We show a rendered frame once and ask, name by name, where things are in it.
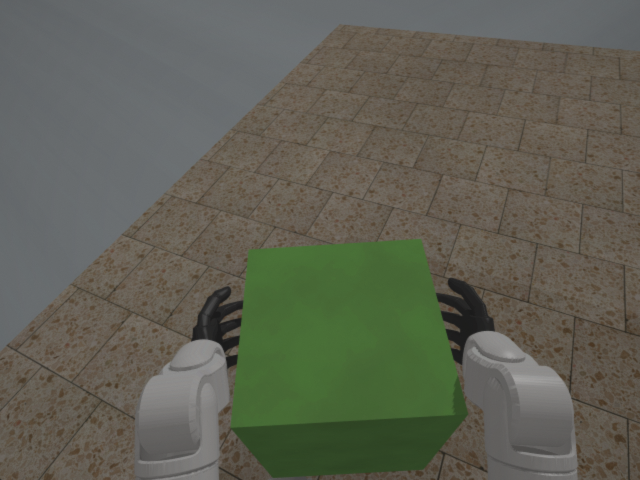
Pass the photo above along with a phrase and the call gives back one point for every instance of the robot left forearm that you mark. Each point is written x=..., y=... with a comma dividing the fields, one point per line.
x=176, y=418

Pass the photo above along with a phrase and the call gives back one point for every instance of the robot right forearm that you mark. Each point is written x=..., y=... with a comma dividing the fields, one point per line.
x=528, y=411

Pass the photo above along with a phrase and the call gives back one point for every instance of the left robot hand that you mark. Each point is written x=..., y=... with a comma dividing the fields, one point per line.
x=209, y=327

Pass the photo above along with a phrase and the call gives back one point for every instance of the right robot hand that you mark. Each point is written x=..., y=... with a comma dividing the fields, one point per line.
x=474, y=315

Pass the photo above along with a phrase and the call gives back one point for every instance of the carton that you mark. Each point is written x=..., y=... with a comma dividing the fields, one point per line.
x=344, y=365

